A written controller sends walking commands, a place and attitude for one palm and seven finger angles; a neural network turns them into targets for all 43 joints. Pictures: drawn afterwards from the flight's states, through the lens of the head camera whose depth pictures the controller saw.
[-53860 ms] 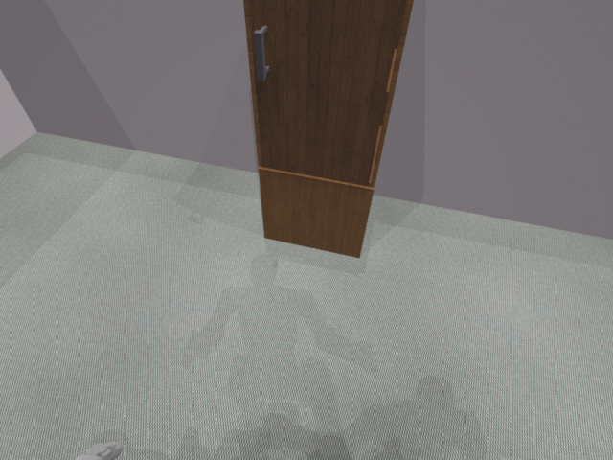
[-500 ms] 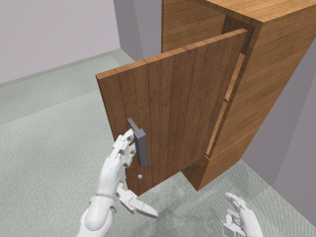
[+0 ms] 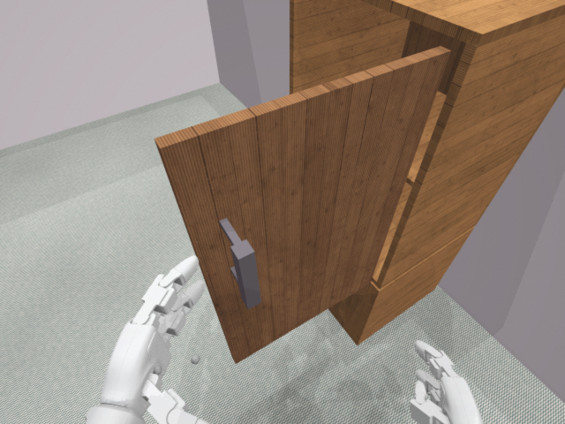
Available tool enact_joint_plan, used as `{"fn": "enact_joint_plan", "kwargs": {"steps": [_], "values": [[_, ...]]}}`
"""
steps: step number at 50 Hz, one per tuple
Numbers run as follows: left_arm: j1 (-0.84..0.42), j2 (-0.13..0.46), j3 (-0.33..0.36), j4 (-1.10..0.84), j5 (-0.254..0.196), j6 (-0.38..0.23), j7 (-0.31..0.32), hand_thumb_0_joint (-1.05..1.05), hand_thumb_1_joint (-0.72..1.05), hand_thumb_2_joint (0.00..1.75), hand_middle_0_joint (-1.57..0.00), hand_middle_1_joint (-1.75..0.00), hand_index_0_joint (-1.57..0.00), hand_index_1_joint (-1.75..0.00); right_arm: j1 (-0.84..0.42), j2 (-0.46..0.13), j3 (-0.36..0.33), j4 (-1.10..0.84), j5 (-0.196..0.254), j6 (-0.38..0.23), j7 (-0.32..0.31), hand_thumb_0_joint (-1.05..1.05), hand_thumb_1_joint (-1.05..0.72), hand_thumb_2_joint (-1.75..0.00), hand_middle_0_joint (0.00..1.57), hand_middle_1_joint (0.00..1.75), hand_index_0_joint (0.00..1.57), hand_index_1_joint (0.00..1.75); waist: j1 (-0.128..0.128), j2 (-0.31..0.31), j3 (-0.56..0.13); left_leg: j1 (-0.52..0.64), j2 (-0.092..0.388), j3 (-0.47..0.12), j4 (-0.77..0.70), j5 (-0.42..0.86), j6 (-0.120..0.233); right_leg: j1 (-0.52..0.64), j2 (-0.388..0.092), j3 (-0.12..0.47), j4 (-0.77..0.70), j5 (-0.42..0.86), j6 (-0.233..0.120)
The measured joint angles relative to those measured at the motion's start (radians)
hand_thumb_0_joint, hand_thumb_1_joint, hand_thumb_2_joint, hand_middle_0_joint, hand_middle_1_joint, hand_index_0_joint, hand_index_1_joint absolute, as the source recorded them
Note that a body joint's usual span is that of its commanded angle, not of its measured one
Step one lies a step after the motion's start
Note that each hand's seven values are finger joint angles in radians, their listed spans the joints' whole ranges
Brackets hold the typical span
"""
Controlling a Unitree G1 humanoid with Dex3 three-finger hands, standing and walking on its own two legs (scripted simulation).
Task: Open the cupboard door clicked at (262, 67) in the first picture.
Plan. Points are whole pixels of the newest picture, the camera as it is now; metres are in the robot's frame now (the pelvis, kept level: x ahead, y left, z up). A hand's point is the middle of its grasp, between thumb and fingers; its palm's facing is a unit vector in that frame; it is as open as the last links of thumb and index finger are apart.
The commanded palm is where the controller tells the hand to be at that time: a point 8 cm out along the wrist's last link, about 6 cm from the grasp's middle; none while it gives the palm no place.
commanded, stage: slide the hand sideways off the handle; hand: left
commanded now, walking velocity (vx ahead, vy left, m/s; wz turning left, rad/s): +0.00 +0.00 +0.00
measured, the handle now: (239, 264) +0.30 +0.08 +0.10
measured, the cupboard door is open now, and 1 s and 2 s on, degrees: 88 88 88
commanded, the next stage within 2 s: draw the hand back to the body in 0.28 s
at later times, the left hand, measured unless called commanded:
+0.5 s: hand (153, 390) +0.15 +0.15 +0.09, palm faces -0.11 -0.99 -0.05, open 16.3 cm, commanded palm +0.13 +0.21 +0.11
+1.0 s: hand (75, 355) +0.17 +0.22 +0.13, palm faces +0.15 -0.95 -0.26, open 15.6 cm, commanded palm +0.13 +0.26 +0.16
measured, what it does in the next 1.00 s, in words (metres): stands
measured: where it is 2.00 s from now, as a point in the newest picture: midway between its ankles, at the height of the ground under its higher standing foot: outside the picture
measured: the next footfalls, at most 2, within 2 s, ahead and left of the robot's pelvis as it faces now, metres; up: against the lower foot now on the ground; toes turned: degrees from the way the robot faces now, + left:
none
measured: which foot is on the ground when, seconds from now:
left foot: down 0.00-1.00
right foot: down 0.00-1.00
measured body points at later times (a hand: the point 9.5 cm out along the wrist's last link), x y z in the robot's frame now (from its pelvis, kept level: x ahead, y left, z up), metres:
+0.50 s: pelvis -0.02 +0.02 -0.01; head -0.01 +0.01 +0.44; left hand +0.15 +0.20 +0.10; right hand +0.17 -0.20 -0.06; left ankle -0.02 +0.13 -0.70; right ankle -0.01 -0.10 -0.70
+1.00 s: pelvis -0.01 +0.02 +0.02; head -0.03 +0.02 +0.47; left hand +0.15 +0.27 +0.15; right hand +0.18 -0.19 -0.03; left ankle -0.02 +0.13 -0.70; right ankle -0.01 -0.10 -0.70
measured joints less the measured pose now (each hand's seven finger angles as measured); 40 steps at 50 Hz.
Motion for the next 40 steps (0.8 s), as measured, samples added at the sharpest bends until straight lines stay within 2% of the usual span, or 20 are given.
{"fn": "enact_joint_plan", "kwargs": {"steps": [14,20,26,33,40], "values": [[0.113,0.039,0.089,-0.035,-0.058,-0.05,-0.073,-0.01,-0.5,0.3,-0.15,-0.3,-0.16,-0.3,-0.007,0.005,-0.016,0.006,0.015,-0.024,-0.014,0.02,-0.91,-0.9,0.2,0.3,0.2,0.3,0.007,0.002,-0.014,-0.034,0.0,-0.01,0.046,-0.012,0.006,-0.022,-0.001,-0.009,0.025,-0.004,0.005],[0.096,0.033,0.077,-0.032,-0.07,-0.056,-0.084,-0.01,-0.5,0.3,-0.15,-0.3,-0.15,-0.3,-0.016,-0.001,-0.01,0.005,0.019,-0.045,-0.018,0.02,-0.91,-0.9,0.2,0.3,0.2,0.3,0.005,0.009,-0.009,-0.056,-0.004,-0.015,0.072,-0.013,0.014,-0.033,-0.005,-0.015,0.037,0.001,0.012],[0.049,0.058,0.077,-0.05,-0.047,-0.02,-0.065,-0.01,-0.5,0.3,-0.15,-0.3,-0.16,-0.3,-0.01,0.01,-0.002,0.01,0.022,-0.051,-0.022,0.02,-0.9,-0.9,0.2,0.3,0.2,0.3,0.003,0.004,-0.011,-0.051,-0.007,-0.009,0.075,-0.01,0.02,-0.03,-0.007,-0.008,0.037,0.008,0.017],[0.031,0.075,0.148,-0.069,-0.082,0.047,-0.06,-0.01,-0.5,0.3,-0.15,-0.3,-0.16,-0.3,0.004,0.013,0.014,0.032,0.032,-0.057,-0.03,0.02,-0.9,-0.9,0.2,0.3,0.2,0.3,-0.003,0.015,-0.016,0.0,-0.006,-0.004,0.038,0.002,0.026,0.024,-0.005,-0.004,-0.01,0.026,0.025],[0.018,0.093,0.167,-0.085,-0.093,0.115,-0.087,-0.01,-0.5,0.3,-0.15,-0.3,-0.16,-0.3,0.009,0.001,0.021,0.052,0.033,-0.088,-0.038,0.02,-0.9,-0.9,0.2,0.3,0.2,0.3,0.005,0.013,-0.01,0.047,-0.01,-0.002,-0.008,0.018,0.031,0.074,-0.007,-0.002,-0.06,0.044,0.03]]}}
